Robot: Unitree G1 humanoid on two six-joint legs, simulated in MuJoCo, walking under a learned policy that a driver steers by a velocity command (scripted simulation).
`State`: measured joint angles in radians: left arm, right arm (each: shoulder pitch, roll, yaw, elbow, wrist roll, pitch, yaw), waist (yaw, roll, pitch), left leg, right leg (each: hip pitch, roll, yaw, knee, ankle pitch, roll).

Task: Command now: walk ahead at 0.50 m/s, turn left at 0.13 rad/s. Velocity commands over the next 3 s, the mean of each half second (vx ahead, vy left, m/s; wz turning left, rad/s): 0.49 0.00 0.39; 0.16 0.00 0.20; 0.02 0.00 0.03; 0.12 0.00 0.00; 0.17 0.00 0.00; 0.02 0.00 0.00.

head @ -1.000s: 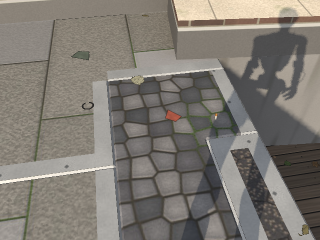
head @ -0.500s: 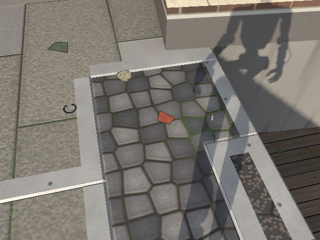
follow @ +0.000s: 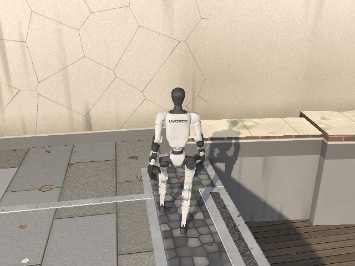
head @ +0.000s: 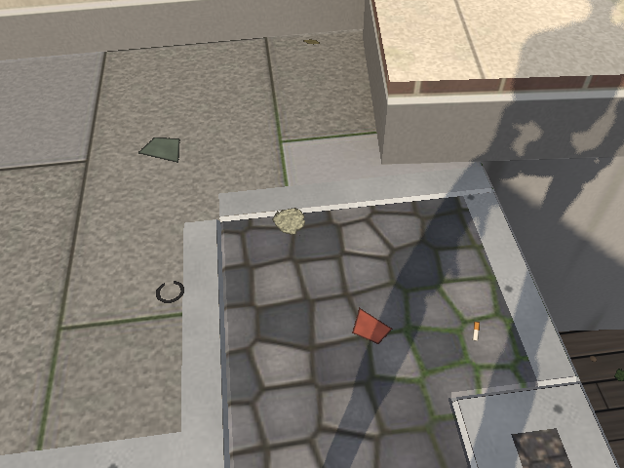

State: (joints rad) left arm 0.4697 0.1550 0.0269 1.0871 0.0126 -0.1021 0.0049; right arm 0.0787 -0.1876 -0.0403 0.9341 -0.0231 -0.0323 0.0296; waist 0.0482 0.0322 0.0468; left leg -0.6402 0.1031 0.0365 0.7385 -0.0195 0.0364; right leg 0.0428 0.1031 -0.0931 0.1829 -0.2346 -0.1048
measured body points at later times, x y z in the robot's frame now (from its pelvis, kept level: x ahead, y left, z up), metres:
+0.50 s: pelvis +0.28 +0.06 +0.00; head +0.31 +0.08 +0.45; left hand +0.41 +0.33 -0.11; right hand +0.30 -0.21 -0.13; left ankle +0.23 +0.09 -0.74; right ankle +0.45 -0.09 -0.68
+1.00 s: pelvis +0.44 +0.05 +0.00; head +0.46 +0.04 +0.44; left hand +0.42 +0.30 -0.14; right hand +0.57 -0.17 -0.16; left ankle +0.38 +0.18 -0.72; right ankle +0.53 +0.01 -0.74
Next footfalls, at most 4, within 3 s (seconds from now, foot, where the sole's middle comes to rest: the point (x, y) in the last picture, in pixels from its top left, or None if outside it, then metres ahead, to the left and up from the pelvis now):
0.16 left None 0.27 0.10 -0.78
0.68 right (338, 425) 0.57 0.02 -0.78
1.08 left None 0.42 0.18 -0.78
2.44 left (253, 343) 0.76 0.23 -0.78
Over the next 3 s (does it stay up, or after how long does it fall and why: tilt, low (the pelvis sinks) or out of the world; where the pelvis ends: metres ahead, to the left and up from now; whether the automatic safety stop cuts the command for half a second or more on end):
stays up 0.73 0.11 0.00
